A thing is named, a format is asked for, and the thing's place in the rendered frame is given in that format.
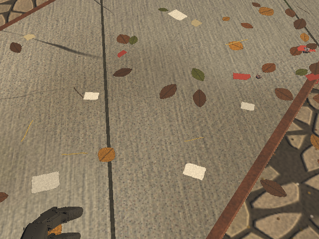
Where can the left robot hand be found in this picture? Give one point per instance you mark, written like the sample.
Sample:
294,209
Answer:
49,220

